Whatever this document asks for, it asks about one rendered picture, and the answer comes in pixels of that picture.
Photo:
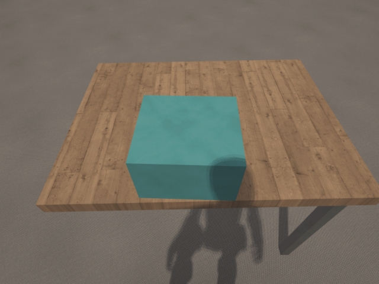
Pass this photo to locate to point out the carton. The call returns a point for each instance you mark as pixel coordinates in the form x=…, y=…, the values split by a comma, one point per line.
x=187, y=147

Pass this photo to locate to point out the table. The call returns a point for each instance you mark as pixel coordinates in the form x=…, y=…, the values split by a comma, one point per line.
x=297, y=153

